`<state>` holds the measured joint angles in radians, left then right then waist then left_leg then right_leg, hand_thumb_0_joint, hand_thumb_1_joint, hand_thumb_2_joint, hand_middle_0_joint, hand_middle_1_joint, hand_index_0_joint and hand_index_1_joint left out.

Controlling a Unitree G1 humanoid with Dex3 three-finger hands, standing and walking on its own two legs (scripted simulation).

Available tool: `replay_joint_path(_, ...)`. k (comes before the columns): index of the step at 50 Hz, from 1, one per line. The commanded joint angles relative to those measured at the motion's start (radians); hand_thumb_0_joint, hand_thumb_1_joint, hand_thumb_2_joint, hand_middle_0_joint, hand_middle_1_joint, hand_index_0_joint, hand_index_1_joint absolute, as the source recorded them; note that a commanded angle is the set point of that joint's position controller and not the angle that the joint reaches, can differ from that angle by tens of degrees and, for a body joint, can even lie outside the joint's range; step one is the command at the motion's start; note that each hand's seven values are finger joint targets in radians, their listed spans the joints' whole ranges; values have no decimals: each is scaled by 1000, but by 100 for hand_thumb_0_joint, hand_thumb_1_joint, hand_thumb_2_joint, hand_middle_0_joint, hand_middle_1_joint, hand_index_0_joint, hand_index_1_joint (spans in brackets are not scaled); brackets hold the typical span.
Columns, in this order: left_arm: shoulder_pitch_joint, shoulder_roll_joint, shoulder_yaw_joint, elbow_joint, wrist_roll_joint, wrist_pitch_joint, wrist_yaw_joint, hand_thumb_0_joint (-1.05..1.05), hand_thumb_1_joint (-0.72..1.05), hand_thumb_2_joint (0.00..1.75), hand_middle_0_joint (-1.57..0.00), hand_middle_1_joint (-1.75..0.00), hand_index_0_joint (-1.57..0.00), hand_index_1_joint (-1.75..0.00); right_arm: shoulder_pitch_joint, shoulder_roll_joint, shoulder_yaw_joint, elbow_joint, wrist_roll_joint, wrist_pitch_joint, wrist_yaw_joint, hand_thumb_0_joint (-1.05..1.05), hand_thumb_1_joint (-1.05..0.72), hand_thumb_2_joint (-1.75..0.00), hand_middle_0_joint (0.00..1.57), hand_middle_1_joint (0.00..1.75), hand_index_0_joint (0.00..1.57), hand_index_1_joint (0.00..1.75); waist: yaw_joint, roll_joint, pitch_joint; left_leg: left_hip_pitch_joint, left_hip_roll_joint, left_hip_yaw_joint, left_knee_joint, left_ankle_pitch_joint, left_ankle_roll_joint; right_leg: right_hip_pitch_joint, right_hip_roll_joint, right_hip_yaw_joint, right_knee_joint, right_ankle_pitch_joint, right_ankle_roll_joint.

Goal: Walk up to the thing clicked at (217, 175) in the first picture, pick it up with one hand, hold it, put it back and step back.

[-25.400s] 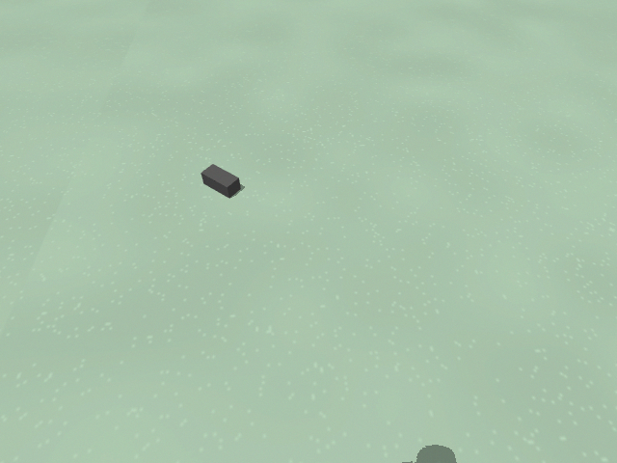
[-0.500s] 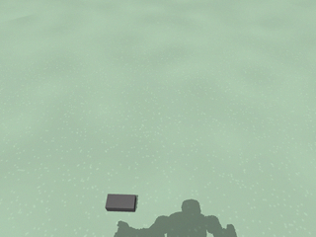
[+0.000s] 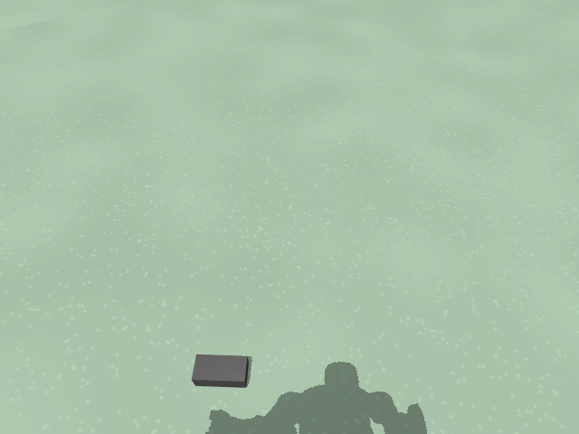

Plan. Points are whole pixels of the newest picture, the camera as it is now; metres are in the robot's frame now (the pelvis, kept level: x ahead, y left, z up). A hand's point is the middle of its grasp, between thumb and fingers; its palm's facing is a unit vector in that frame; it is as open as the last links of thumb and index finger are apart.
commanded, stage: stand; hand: left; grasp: from above
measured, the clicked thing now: (221, 371) +0.43 +0.22 -0.75
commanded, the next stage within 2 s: rise first in 1.22 s
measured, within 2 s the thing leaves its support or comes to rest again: neither
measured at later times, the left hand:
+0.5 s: hand out of the picture +0.06 +0.26 -0.16, palm faces -0.01 -0.94 -0.34, open 7.4 cm
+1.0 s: hand out of the picture +0.08 +0.25 -0.16, palm faces -0.02 -0.94 -0.34, open 7.4 cm
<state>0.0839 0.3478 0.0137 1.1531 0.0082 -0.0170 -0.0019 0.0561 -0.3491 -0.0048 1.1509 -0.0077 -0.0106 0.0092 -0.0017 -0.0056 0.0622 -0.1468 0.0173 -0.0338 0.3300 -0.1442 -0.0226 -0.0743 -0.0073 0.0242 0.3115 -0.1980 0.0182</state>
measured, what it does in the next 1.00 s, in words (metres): stands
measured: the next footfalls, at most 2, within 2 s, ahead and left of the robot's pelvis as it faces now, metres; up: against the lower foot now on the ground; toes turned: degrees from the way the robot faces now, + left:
none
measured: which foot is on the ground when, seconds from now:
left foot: down 0.00-1.00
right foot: down 0.00-1.00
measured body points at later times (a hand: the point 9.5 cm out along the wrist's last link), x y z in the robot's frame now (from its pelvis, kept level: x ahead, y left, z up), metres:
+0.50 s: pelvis +0.00 +0.01 +0.00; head +0.01 +0.01 +0.45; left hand +0.06 +0.31 -0.14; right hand +0.08 -0.30 -0.13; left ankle +0.02 +0.13 -0.75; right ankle -0.02 -0.13 -0.75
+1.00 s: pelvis +0.01 +0.00 +0.00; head +0.02 +0.00 +0.45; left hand +0.08 +0.30 -0.13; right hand +0.09 -0.30 -0.13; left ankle +0.02 +0.13 -0.75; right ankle -0.02 -0.13 -0.75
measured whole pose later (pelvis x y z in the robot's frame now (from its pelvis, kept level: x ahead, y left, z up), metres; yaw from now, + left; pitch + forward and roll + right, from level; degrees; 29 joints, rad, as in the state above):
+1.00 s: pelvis +0.01 +0.00 +0.00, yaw +1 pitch -2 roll +0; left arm 0.11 0.35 0.00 1.13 0.01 -0.01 0.00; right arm 0.09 -0.35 0.00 1.15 -0.01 -0.01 0.01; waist 0.00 0.00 0.06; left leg -0.15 0.01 -0.04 0.33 -0.16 -0.02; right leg -0.07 -0.02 0.01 0.32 -0.22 0.02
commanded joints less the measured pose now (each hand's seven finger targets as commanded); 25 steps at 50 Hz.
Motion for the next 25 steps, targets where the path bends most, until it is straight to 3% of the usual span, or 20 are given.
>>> replay_joint_path(1,-44,216,34,-61,-3,-20,11,0,90,90,-20,-30,-20,-30,-50,-219,-38,-55,4,-21,-14,0,-90,-90,20,30,20,30,-8,12,-100,55,108,-86,-37,120,41,-34,-111,72,-53,108,-28)
replay_joint_path(4,-22,217,35,-56,-1,-17,10,0,90,90,-20,-30,-20,-30,-49,-218,-40,-54,1,-21,-13,0,-90,-90,20,30,20,30,-4,26,-86,42,105,-92,-52,50,41,-46,-108,71,-54,59,-30)
replay_joint_path(13,-12,214,33,-64,-3,-17,11,0,90,90,-20,-30,-20,-30,-38,-220,-39,-53,1,-24,-14,0,-90,-90,20,30,20,30,-1,22,-108,56,106,-89,-33,149,45,-27,-117,71,-44,122,-32)
replay_joint_path(18,0,220,34,-61,-1,-9,8,0,90,90,-20,-30,-20,-30,-26,-219,-40,-49,2,-18,-12,0,-90,-90,20,30,20,30,-4,25,-65,11,97,-107,-80,-43,39,-60,-104,64,-48,-13,-37)
replay_joint_path(24,7,223,31,-70,0,-17,10,0,90,90,-20,-30,-20,-30,-20,-215,-37,-52,2,-22,-11,0,-90,-90,20,30,20,30,-3,0,-97,61,103,-96,-37,119,46,-55,-118,70,-44,92,-34)
replay_joint_path(25,6,220,29,-69,-3,-16,10,0,90,90,-20,-30,-20,-30,-19,-219,-37,-50,4,-22,-11,0,-90,-90,20,30,20,30,-7,10,-79,51,95,-97,-46,89,40,-66,-113,71,-51,68,-33)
